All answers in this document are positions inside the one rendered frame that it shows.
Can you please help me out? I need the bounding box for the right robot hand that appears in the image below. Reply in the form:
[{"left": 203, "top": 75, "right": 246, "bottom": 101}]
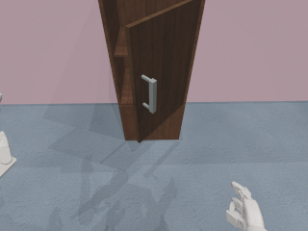
[{"left": 226, "top": 181, "right": 265, "bottom": 231}]

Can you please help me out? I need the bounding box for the left robot hand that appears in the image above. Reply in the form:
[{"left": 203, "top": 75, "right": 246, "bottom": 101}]
[{"left": 0, "top": 92, "right": 16, "bottom": 178}]

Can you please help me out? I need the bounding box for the cupboard door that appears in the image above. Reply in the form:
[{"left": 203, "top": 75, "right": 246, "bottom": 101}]
[{"left": 124, "top": 0, "right": 202, "bottom": 143}]

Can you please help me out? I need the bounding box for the handle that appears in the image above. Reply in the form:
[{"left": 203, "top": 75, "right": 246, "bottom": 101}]
[{"left": 141, "top": 75, "right": 157, "bottom": 114}]

